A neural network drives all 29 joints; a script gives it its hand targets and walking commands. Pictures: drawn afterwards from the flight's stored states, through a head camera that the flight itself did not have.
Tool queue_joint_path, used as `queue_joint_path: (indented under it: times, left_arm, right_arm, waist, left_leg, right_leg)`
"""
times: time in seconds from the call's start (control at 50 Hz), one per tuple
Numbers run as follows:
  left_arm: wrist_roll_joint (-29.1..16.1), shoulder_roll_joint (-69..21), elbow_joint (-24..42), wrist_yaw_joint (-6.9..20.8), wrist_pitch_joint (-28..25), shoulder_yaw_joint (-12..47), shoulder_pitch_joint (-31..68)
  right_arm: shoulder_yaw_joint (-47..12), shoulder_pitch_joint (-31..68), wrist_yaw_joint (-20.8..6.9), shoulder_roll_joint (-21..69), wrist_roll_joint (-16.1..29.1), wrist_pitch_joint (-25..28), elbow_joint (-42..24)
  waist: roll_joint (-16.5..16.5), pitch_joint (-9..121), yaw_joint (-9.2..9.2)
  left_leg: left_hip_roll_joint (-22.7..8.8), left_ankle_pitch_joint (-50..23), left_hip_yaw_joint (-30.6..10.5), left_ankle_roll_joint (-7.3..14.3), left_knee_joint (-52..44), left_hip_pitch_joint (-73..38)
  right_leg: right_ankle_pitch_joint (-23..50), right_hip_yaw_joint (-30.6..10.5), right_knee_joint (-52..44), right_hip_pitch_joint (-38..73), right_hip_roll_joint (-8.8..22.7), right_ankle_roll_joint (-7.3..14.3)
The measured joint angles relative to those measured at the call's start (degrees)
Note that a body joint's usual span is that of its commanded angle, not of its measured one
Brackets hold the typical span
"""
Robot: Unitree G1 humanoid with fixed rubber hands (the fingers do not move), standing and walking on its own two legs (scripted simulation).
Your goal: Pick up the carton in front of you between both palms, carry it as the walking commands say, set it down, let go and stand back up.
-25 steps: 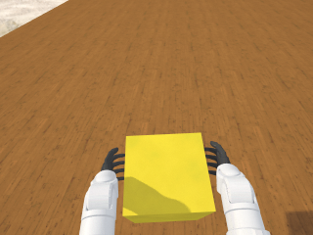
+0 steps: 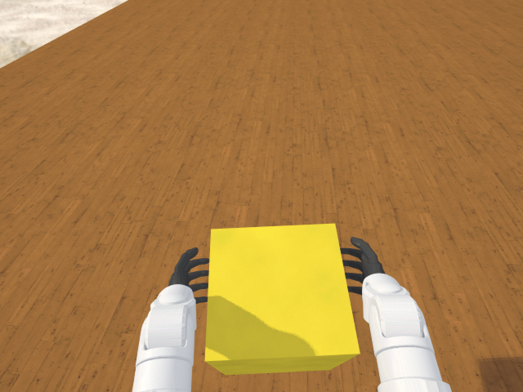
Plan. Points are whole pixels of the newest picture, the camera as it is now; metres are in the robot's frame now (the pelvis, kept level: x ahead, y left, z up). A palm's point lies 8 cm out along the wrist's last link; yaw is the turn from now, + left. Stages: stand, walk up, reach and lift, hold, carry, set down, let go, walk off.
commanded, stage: hold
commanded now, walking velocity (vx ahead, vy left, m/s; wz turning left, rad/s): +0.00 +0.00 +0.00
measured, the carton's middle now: (275, 305) +0.31 +0.00 -0.07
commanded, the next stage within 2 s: set down in 0.54 s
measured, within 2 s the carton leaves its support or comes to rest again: neither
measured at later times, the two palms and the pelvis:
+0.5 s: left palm (176, 286) +0.29 +0.15 +0.04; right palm (366, 270) +0.30 -0.14 +0.05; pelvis +0.01 +0.00 +0.00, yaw +2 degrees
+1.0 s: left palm (194, 286) +0.35 +0.15 -0.05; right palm (348, 277) +0.35 -0.14 -0.04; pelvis +0.01 +0.00 -0.02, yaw +1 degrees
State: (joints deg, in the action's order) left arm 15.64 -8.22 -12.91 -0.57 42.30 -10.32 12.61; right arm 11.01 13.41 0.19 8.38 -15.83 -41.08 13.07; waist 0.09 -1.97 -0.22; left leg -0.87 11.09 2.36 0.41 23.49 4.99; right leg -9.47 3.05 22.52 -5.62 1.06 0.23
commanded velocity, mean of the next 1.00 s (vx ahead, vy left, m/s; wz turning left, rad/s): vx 0.00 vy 0.00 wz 0.00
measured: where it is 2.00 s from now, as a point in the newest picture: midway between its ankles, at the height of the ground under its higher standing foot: outside the picture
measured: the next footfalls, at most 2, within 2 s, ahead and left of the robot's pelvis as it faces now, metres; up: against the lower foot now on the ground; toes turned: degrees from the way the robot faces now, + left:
none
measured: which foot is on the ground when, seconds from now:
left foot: down 0.00-1.00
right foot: down 0.00-1.00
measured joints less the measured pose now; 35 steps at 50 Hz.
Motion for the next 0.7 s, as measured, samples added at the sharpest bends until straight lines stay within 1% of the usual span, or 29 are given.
queue_joint_path:
  times: [0.2,0.4,0.5,0.7]
  left_arm:
    - [1.6,-0.6,-3.8,0.9,-0.5,-2.9,2.9]
    - [2.4,-1.0,-6.1,1.3,-0.7,-5.0,4.4]
    - [2.2,-1.0,-5.9,1.0,-0.6,-4.7,4.2]
    - [1.1,-0.6,-4.0,0.1,-0.5,-2.7,2.8]
  right_arm:
    - [3.2,2.8,-1.4,0.6,-1.4,0.4,3.6]
    - [4.7,4.6,-1.4,1.1,-2.5,0.6,6.2]
    - [4.5,4.5,-1.1,1.1,-2.3,0.5,6.1]
    - [2.5,2.8,-0.1,0.6,-1.0,0.3,3.8]
  waist:
    - [-0.2,0.2,0.1]
    - [-0.4,1.2,0.09]
    - [-0.2,1.4,0.07]
    - [-0.4,1.2,0.14]
  left_leg:
    - [1.5,0.1,-2.9,0.2,1.2,-0.6]
    - [2.4,0.8,-5.1,0.0,1.9,-0.8]
    - [2.4,1.2,-5.5,-0.1,1.4,-1.1]
    - [2.4,1.5,-5.6,0.0,-0.9,-2.0]
  right_leg:
    - [-0.5,-3.4,1.6,0.6,-1.6,0.2]
    - [-1.8,-4.8,2.5,1.1,-2.6,0.5]
    - [-2.2,-5.0,2.0,1.5,-2.8,0.6]
    - [-2.4,-5.6,-0.1,2.1,-2.9,0.6]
